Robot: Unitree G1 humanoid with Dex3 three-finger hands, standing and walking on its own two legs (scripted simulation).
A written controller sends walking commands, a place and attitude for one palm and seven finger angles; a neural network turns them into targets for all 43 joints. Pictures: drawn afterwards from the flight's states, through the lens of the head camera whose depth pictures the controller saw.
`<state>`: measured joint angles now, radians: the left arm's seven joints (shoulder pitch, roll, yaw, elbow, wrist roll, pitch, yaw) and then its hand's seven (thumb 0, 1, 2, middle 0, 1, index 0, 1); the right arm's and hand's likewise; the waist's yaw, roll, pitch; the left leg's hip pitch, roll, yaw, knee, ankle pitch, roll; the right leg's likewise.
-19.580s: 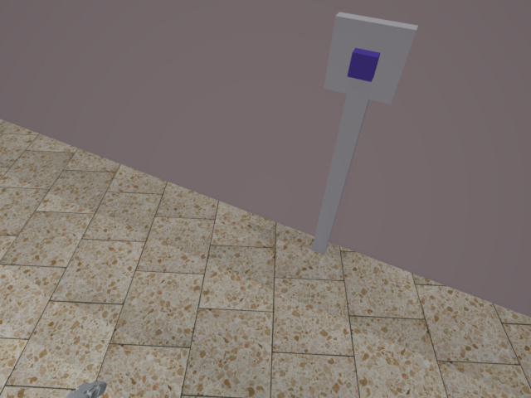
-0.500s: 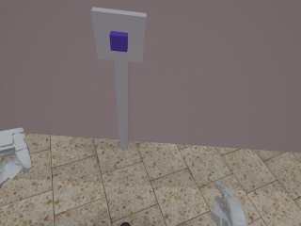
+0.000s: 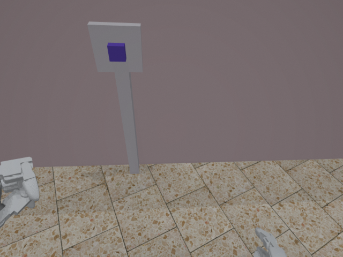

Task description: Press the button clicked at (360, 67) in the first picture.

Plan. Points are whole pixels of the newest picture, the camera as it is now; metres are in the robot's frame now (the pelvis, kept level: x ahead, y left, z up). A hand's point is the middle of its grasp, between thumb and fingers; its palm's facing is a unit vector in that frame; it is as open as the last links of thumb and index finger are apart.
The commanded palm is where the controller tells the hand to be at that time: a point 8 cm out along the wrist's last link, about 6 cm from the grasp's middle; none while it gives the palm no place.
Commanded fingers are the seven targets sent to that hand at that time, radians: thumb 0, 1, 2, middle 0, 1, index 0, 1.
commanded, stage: stop stepping back and stand still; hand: left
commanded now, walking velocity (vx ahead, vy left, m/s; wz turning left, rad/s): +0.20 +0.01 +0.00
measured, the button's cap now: (117, 51) +0.78 +0.22 +0.12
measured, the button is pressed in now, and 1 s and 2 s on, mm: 0 0 0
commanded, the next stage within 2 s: let the arm hang, fingers relaxed in 0.42 s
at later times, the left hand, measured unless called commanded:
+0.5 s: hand (12, 202) +0.17 +0.25 +0.16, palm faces +0.41 -0.81 -0.42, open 3.1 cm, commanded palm none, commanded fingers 0.00 0.90 0.90 -1.30 -1.50 -1.30 -1.50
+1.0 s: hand out of the picture -0.07 +0.23 -0.17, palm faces +0.09 -0.97 -0.23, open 4.5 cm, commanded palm none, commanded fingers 0.00 0.90 0.90 -0.38 -0.50 -0.38 -0.50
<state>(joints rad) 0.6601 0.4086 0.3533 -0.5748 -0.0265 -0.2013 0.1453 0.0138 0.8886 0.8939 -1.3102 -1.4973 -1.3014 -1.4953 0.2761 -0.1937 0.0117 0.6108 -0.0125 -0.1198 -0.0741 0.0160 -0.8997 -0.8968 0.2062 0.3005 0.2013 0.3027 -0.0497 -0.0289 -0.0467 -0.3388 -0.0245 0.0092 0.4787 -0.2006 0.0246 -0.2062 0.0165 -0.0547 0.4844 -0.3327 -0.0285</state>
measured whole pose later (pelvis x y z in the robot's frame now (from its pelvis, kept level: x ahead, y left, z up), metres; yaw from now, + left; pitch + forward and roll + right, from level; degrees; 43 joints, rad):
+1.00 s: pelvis -0.02 +0.03 +0.00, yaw +4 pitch -1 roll -1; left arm 0.33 0.24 0.02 1.10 0.01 0.03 0.01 0.01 0.91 0.89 -0.71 -0.89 -0.70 -0.88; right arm 0.29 -0.18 0.00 1.06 -0.02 0.04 -0.02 0.01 -0.90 -0.90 0.20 0.30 0.20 0.30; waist 0.01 -0.01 0.08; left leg -0.27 0.01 -0.01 0.47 -0.18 0.00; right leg -0.18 -0.02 -0.09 0.44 -0.23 0.00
